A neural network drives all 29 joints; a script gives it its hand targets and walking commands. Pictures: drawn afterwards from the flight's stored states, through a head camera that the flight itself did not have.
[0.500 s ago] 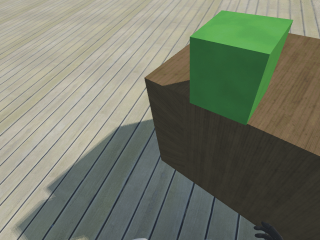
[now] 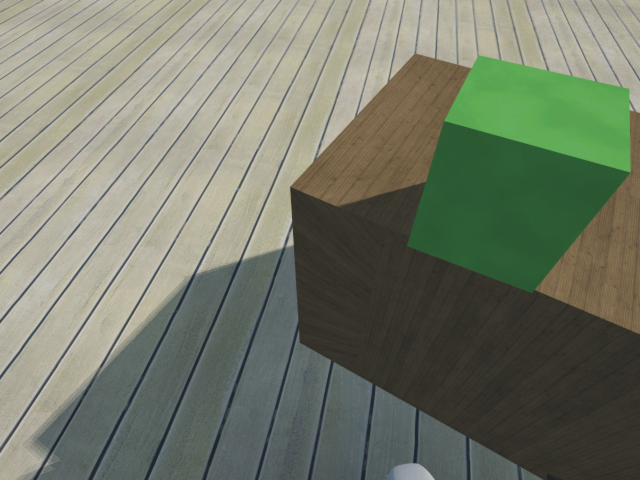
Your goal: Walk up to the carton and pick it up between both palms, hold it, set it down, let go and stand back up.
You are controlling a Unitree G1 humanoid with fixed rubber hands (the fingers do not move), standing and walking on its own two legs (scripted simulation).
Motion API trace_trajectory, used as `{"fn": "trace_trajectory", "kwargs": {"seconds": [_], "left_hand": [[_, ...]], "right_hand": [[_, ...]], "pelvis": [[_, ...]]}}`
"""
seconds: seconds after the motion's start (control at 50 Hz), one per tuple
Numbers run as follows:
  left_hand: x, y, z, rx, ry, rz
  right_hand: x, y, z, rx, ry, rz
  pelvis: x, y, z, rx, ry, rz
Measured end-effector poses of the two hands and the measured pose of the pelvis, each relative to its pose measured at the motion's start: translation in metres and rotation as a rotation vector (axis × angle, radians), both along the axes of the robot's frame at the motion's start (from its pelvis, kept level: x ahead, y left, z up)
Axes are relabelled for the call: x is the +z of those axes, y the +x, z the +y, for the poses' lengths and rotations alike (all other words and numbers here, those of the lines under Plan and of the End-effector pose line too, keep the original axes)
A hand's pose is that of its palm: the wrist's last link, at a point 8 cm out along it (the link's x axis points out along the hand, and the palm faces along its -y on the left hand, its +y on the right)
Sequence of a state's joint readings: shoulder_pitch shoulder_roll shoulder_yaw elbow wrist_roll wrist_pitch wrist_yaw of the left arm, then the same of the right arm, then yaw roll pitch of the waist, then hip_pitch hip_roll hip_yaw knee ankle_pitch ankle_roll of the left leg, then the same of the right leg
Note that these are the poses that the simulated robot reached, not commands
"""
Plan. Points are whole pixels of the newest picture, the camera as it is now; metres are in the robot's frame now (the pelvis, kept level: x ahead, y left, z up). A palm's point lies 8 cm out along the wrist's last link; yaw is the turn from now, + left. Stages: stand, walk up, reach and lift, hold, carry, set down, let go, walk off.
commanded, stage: walk up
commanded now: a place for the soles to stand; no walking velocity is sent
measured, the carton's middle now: (505, 176) +0.55 -0.26 +0.07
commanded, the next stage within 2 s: none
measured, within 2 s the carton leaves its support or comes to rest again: neither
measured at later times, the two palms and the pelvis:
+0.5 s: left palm out of the picture +0.13 +0.38 -0.16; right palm out of the picture +0.09 -0.22 -0.08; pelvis +0.05 +0.11 -0.02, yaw -5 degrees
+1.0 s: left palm (126, 474) +0.16 +0.29 -0.15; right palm out of the picture +0.08 -0.31 -0.13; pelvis +0.05 +0.01 -0.04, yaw -13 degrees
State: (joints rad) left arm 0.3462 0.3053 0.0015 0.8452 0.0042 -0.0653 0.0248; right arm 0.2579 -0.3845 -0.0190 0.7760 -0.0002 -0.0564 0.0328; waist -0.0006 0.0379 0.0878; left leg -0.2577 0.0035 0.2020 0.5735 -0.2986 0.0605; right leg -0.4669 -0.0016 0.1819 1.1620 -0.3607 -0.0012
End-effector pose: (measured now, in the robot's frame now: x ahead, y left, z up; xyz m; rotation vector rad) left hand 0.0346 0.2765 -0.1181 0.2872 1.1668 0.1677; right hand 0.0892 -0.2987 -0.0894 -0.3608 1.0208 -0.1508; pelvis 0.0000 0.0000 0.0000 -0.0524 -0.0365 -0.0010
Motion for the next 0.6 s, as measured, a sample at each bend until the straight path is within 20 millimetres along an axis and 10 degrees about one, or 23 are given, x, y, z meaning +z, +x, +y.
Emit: {"fn": "trace_trajectory", "kwargs": {"seconds": [0.12,0.22,0.3,0.46,0.6], "left_hand": [[0.013,0.005,0.030,0.014,0.024,0.044],[-0.013,-0.023,0.063,0.034,0.083,0.109],[-0.026,0.008,0.088,-0.008,0.062,0.067],[-0.040,0.086,0.107,-0.134,-0.028,0.005],[-0.043,0.101,0.100,-0.158,-0.074,0.061]], "right_hand": [[0.006,0.020,0.028,0.002,0.012,0.021],[-0.004,0.074,0.049,0.041,0.000,-0.116],[0.000,0.088,0.074,0.040,-0.017,-0.166],[-0.001,0.019,0.084,-0.128,-0.116,-0.010],[0.013,-0.024,0.076,-0.193,-0.172,0.125]], "pelvis": [[0.010,0.013,0.024,-0.004,-0.002,0.022],[-0.019,0.018,0.044,0.000,-0.013,-0.048],[-0.027,0.030,0.073,-0.013,-0.023,-0.040],[-0.025,0.049,0.108,-0.087,-0.004,-0.053],[-0.016,0.062,0.105,-0.101,0.005,-0.027]]}}
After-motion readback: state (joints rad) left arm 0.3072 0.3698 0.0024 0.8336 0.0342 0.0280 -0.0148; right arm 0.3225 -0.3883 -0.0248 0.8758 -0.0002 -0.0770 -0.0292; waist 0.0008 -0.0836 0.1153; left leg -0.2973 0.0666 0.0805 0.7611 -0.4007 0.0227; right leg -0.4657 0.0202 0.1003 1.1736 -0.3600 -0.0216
